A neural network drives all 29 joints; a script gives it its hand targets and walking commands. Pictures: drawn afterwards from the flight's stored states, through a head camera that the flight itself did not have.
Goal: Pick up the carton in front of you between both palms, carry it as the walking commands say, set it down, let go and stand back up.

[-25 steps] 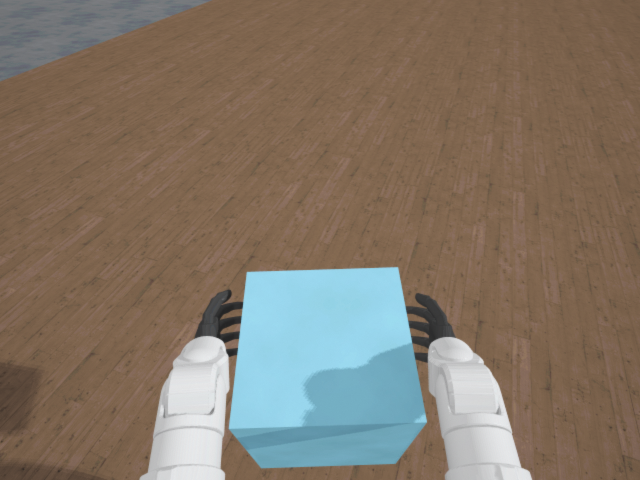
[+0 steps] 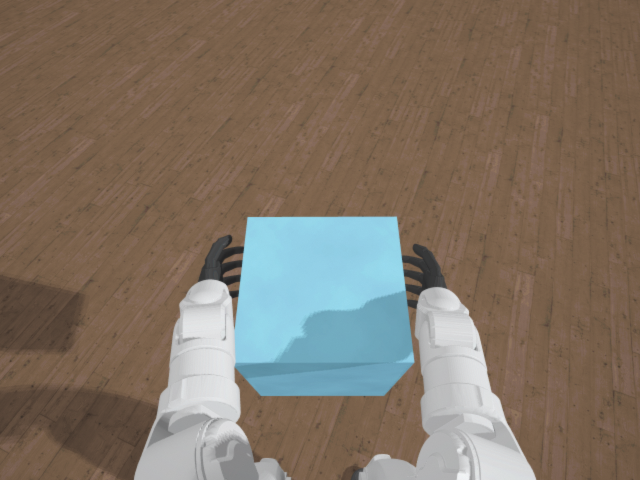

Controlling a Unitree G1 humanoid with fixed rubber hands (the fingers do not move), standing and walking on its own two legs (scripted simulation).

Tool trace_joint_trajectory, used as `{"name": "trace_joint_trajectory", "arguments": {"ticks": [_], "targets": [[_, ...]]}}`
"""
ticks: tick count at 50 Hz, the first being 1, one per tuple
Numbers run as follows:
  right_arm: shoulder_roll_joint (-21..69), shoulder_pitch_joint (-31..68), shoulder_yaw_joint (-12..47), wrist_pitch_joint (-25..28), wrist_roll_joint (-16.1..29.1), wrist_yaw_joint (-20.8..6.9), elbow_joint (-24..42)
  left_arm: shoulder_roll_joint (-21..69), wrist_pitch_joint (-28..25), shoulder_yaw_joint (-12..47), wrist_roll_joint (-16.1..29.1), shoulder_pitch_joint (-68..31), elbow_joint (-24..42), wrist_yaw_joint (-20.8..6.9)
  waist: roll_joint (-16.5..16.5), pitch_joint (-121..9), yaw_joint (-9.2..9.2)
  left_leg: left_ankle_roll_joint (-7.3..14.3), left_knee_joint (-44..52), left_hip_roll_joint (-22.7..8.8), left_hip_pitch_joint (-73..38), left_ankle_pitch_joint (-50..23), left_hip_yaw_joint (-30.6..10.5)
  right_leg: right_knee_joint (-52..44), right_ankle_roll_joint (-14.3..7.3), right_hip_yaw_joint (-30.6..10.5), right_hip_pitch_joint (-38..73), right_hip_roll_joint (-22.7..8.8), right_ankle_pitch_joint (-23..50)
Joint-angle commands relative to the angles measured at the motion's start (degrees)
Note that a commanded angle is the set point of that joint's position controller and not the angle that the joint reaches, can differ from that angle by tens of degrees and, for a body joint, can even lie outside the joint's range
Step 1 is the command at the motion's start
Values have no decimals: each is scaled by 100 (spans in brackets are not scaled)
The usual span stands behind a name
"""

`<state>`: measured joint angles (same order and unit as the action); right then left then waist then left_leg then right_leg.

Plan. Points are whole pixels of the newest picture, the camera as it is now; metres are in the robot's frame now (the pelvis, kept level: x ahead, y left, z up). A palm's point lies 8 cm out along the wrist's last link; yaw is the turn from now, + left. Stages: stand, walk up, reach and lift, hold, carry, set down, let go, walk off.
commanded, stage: set down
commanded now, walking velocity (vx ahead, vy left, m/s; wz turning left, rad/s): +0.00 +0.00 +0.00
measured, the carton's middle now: (322, 314) +0.36 +0.01 -0.09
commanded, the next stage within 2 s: none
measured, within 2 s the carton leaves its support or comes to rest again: rests again in 1.92 s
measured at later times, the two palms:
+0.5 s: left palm (251, 316) +0.40 +0.14 -0.18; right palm (412, 322) +0.39 -0.16 -0.20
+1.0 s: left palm (275, 335) +0.43 +0.11 -0.35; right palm (407, 336) +0.43 -0.18 -0.36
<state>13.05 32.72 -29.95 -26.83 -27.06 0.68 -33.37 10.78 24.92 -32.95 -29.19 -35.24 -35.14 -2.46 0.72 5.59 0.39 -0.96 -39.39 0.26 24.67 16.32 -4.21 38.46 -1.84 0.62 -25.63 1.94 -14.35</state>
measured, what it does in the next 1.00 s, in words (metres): lowers itself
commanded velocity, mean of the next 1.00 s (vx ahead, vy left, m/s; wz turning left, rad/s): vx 0.00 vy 0.00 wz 0.00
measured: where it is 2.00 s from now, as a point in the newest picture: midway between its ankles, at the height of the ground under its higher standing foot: outside the picture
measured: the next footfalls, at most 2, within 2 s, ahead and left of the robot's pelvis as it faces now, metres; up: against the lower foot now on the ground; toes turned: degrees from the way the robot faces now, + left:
none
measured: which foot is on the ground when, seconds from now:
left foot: down 0.00-1.00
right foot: down 0.00-1.00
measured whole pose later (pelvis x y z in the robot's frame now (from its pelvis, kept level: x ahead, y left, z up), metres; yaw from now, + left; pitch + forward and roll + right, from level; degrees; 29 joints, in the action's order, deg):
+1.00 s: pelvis -0.05 +0.01 -0.26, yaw +2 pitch +44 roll +3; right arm -6.3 57.5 -20.2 -15.6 -9.4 1.1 -42.2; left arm 7.0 12.9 -25.9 -9.6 -54.5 -35.0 10.5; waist 2.4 -5.8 -2.0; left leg -2.5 -100.5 3.8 114.7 30.4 -1.2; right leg 100.8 -0.5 -1.5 -117.2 1.0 -28.0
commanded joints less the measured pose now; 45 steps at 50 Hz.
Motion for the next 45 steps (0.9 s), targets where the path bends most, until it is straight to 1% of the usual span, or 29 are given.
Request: {"name": "trace_joint_trajectory", "arguments": {"ticks": [1,4,7,9,11,13,15,19,21,23,26,29,36,40,45], "targets": [[3587,2590,1918,806,749,-936,-249,3774,-643,1795,777,-2132,-592,-981,-95,-1972,-23,264,168,665,944,-410,120,-174,161,-500,429,339,683],[3899,2768,2664,1436,1017,-934,-81,4115,-1265,2416,1079,-2217,-458,-970,-171,-3021,63,192,-347,764,1471,-967,144,384,239,-526,268,382,1431],[4241,3057,3533,1926,1401,-929,139,4498,-1742,3273,1484,-2497,-175,-892,-177,-4566,97,112,-941,817,1909,-1478,190,1093,291,-511,146,433,2144],[4303,3218,4100,2106,1683,-916,456,4657,-1910,3891,1789,-2657,154,-794,-182,-5862,81,62,-1377,850,2098,-1886,208,1611,298,-499,98,463,2701],[4247,3329,4544,2170,1943,-892,790,4767,-1962,4425,2102,-2721,500,-659,-213,-6947,15,2,-1758,883,2230,-2208,202,2040,296,-472,-32,499,3107],[4164,3303,4745,2138,2096,-881,925,4845,-1911,4696,2281,-2714,694,-537,-217,-7387,-52,-54,-2043,910,2430,-2236,207,2312,307,-413,-470,540,3065],[4082,3264,4690,2028,2125,-909,828,4926,-1772,4721,2304,-2710,675,-461,-179,-7262,-126,-98,-2229,927,2675,-1877,215,2452,319,-310,-1161,591,2482],[4039,3466,4266,1676,2039,-1109,351,5149,-1401,4399,2158,-2901,273,-444,-92,-6303,-203,-100,-2413,936,3468,-652,214,2638,248,-171,-2529,635,956],[3995,3600,3986,1514,1918,-1226,75,5229,-1252,4171,2074,-3033,38,-454,-79,-5960,-256,-89,-2517,942,3851,-292,221,2752,207,-137,-3022,636,535],[3954,3743,3744,1419,1829,-1313,-160,5252,-1164,3956,1992,-3144,-164,-438,-38,-5794,-273,-93,-2655,957,4151,-125,238,2913,170,-110,-3390,639,330],[3838,3975,3461,1381,1756,-1409,-416,5214,-1144,3702,1910,-3393,-318,-377,7,-5799,-303,-105,-2943,991,4481,-77,254,3225,140,-78,-3903,650,253],[3728,4239,3349,1410,1780,-1453,-523,5148,-1199,3614,1918,-3708,-332,-293,21,-6054,-335,-126,-3301,1038,4737,-151,288,3571,147,-47,-4290,661,329],[3526,4859,3536,1496,2108,-1365,-400,4969,-1336,3847,2195,-4420,-101,-37,-72,-6960,-401,-184,-4165,1146,5232,-265,413,4349,243,38,-4673,690,561],[3393,5192,3670,1474,2296,-1285,-303,4856,-1340,3978,2364,-4799,10,73,-145,-7285,-449,-191,-4600,1189,5574,-105,509,4714,297,68,-4784,685,519],[3261,5610,3709,1412,2429,-1222,-324,4725,-1305,3974,2477,-5278,-3,135,-191,-7371,-476,-178,-5082,1213,6061,163,632,5089,332,74,-4982,663,361]]}}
